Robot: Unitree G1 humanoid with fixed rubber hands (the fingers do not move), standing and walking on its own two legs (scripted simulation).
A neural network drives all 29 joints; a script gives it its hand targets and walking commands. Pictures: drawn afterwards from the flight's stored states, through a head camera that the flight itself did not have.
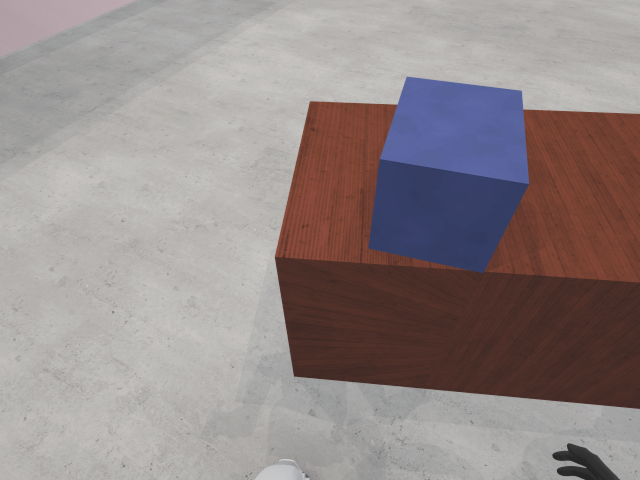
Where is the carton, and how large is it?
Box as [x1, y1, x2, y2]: [368, 77, 528, 272]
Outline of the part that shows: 406,77 379,161 368,247 483,272 528,185 521,91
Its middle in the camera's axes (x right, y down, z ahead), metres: +0.25 -0.15 +0.78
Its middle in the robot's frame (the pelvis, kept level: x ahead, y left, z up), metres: +0.71 -0.17 -0.03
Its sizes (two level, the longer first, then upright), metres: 0.295 0.228 0.225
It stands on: a pedestal, 0.62 m high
